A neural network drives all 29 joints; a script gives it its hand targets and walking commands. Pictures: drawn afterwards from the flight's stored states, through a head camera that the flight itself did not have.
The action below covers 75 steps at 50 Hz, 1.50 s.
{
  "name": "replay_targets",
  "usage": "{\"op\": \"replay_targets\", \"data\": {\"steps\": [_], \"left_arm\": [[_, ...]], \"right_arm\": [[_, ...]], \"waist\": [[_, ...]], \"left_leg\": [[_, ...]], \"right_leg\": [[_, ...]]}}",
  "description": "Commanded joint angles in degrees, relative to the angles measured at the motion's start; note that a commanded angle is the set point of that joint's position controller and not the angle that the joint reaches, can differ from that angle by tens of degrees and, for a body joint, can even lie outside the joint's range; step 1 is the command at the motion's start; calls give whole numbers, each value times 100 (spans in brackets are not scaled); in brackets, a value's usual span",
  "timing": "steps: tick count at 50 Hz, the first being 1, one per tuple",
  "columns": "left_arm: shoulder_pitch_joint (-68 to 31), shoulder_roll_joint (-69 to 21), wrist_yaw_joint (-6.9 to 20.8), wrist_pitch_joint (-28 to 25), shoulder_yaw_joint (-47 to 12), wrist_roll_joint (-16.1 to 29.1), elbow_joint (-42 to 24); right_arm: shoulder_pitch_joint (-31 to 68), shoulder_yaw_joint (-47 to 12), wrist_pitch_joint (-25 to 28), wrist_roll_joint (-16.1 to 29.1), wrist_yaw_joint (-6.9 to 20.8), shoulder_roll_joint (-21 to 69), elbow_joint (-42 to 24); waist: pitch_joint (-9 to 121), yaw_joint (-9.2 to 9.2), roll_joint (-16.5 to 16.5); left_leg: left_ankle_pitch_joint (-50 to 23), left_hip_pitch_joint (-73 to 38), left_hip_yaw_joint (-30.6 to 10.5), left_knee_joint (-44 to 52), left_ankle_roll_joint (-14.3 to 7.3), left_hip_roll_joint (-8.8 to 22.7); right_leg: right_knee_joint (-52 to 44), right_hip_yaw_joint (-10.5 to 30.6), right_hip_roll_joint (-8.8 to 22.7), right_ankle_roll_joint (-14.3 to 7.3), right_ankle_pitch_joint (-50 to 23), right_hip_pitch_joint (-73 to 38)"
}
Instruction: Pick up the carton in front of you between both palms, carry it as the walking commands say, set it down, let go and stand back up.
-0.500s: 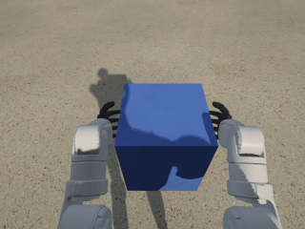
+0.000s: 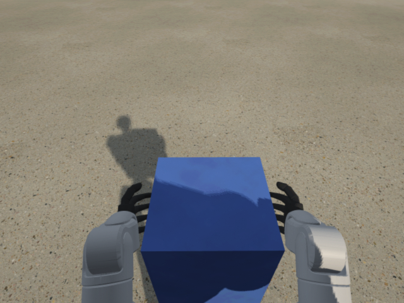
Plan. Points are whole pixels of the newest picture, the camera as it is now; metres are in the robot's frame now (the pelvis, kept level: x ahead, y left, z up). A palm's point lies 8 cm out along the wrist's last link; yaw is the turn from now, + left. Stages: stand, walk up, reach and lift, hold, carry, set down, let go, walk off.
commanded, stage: carry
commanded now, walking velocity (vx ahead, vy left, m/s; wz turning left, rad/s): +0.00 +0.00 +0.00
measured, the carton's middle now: (209, 233) +0.28 +0.01 +0.01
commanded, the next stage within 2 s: none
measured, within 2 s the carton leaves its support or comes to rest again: neither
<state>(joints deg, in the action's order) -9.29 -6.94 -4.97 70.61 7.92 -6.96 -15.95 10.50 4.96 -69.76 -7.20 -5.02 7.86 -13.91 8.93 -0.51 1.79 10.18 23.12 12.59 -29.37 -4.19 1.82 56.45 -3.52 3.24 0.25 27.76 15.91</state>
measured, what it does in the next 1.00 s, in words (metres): walks ahead: right foot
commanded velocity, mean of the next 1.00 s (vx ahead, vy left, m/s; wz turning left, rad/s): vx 0.00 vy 0.00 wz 0.00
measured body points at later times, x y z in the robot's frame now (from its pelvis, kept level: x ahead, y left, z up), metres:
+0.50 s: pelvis +0.18 -0.02 +0.00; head +0.16 -0.03 +0.45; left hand +0.45 +0.14 +0.08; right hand +0.47 -0.16 +0.08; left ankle +0.06 +0.09 -0.73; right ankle +0.23 -0.12 -0.73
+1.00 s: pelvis +0.17 -0.01 +0.00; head +0.13 -0.01 +0.45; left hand +0.42 +0.16 +0.08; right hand +0.45 -0.14 +0.08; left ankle +0.06 +0.08 -0.73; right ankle +0.23 -0.12 -0.73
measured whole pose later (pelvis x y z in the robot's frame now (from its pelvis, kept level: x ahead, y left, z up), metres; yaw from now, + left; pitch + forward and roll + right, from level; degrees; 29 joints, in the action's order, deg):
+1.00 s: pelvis +0.17 -0.01 +0.00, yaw +4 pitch +2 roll -1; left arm -8.9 -7.6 -5.0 70.1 6.2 -7.4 -16.5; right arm 8.8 5.9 -70.3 -7.4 -4.5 7.6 -17.0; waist 7.6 0.2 -0.9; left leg 25.8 8.0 9.0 -31.9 0.2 3.6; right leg 32.7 -11.2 4.7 -0.9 11.7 22.7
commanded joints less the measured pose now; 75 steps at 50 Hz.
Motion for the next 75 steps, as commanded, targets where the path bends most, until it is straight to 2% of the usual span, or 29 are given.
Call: {"op": "replay_targets", "data": {"steps": [1, 2, 3, 5, 9, 12, 13, 14, 15, 16, 17, 19, 21, 24, 29, 37, 40, 48, 55, 64, 75], "left_arm": [[-3000, -5285, 1594, -41, -4276, 2499, -394], [-2983, -5388, 1579, -97, -4299, 2474, -402], [-2946, -5441, 1555, -148, -4323, 2432, -431], [-2791, -5542, 1499, -227, -4348, 2389, -437], [-2725, -5321, 1400, -229, -4365, 2335, -658], [-2515, -5165, 1423, -105, -4298, 2321, -607], [-2495, -5091, 1446, -61, -4271, 2315, -559], [-2504, -5007, 1476, -7, -4236, 2314, -513], [-2549, -4882, 1503, 47, -4176, 2315, -456], [-2552, -4922, 1530, 42, -4112, 2272, -188], [-2346, -5020, 1544, 0, -4049, 2274, 30], [-2394, -5244, 1554, -59, -4032, 2285, 90], [-2582, -5387, 1543, -116, -4066, 2337, -55], [-2715, -5463, 1500, -154, -4141, 2403, -321], [-2602, -5409, 1476, -159, -4252, 2409, -483], [-2576, -5307, 1505, -141, -4318, 2423, -518], [-2639, -5289, 1519, -126, -4326, 2444, -540], [-2727, -5248, 1530, -67, -4273, 2424, -478], [-2795, -5231, 1530, -19, -4208, 2379, -360], [-2628, -5420, 1601, -198, -4271, 2267, -84], [-2471, -5215, 1613, -1081, -4102, 1864, 303]], "right_arm": [[2551, -3843, 45, 2382, 1471, 5408, -406], [2646, -3904, 88, 2450, 1494, 5502, -484], [2686, -3948, 128, 2485, 1514, 5551, -556], [2648, -3977, 166, 2526, 1542, 5514, -661], [2459, -3947, 152, 2506, 1556, 5255, -790], [2265, -3866, 56, 2371, 1534, 5089, -674], [2230, -3848, 23, 2312, 1526, 5016, -599], [2183, -3824, -4, 2241, 1513, 4955, -486], [2139, -3791, -35, 2185, 1500, 4879, -390], [2277, -3852, -113, 2221, 1476, 4902, -444], [2371, -3865, -158, 2246, 1482, 4864, -500], [2647, -3964, -140, 2340, 1513, 5026, -477], [2833, -4035, -72, 2442, 1534, 5198, -551], [2799, -4044, -9, 2481, 1512, 5286, -676], [2414, -3954, 26, 2366, 1473, 5265, -657], [2321, -3905, 39, 2311, 1486, 5196, -635], [2374, -3906, 39, 2309, 1489, 5188, -645], [2518, -3917, -12, 2331, 1505, 5155, -611], [2621, -3894, -59, 2338, 1525, 5159, -495], [2427, -3942, 122, 2200, 1573, 5357, -226], [2268, -3792, 999, 1792, 1579, 5141, 168]], "waist": [[1127, -24, -503], [1104, 10, -511], [1134, 22, -713], [1205, 40, -945], [1177, -15, -1151], [1047, 25, -909], [954, 33, -738], [965, 39, -614], [1067, 8, -150], [1348, 3, 343], [1388, 31, 645], [1351, 35, 436], [1439, 53, 304], [1726, 61, 50], [1799, 53, -124], [1406, 55, -422], [1277, 55, -405], [967, 57, -257], [732, 61, -255], [633, 61, -224], [696, 54, -187]], "left_leg": [[-2256, -2582, -2483, 1361, -635, 1979], [-2132, -2247, -1946, 1490, -382, 1793], [-2193, -2064, -1559, 1518, -273, 1626], [-2334, -1909, -1049, 1491, -247, 1420], [-2702, -1876, -599, 1250, -131, 1275], [-2333, -1717, -326, 714, 90, 1020], [-2016, -1588, -311, 501, 241, 906], [-1541, -1271, -345, 280, 392, 882], [-533, -836, -314, -78, 576, 728], [217, -555, -623, 24, 689, 602], [616, -756, -643, 103, 718, 548], [304, -1184, -660, 259, 695, 577], [-419, -1327, -670, 322, 676, 601], [-1408, -1476, -668, 84, 674, 644], [-1749, -1519, -659, 3, 686, 604], [-2742, -1699, -686, -29, 550, 826], [-2452, -1546, -668, -20, 497, 841], [-887, -1156, -732, 247, 411, 776], [-92, -903, -820, 493, 338, 765], [303, -730, -857, 582, 287, 736], [406, -669, -879, 558, 233, 712]], "right_leg": [[826, 339, 338, -64, -188, 2127], [184, 271, 393, -19, -458, 1777], [-249, 85, 286, 36, -618, 1470], [-1077, -140, 130, 135, -783, 1059], [-2186, -475, -16, 117, -1832, 633], [-3221, -708, -47, 143, -3007, -14], [-3631, -692, 27, 161, -3458, -329], [-3641, -466, 364, 141, -3886, -843], [-3288, 121, 1009, 39, -5730, -1392], [-2935, 428, 1349, -430, -6401, -1950], [-3077, 602, 1364, -568, -5929, -1646], [-3073, 368, 1109, -499, -5650, -1325], [-2808, 145, 914, -393, -5831, -1302], [-2506, -19, 798, -390, -6033, -1350], [-2346, -103, 751, -413, -6215, -1300], [-2218, -317, 557, -266, -4674, -581], [-2240, -315, 570, -246, -4377, -548], [-2524, -207, 676, -230, -3763, -529], [-2763, -166, 677, -181, -3067, -449], [-2890, -144, 678, -123, -2767, -384], [-2912, -129, 682, -98, -2711, -410]]}}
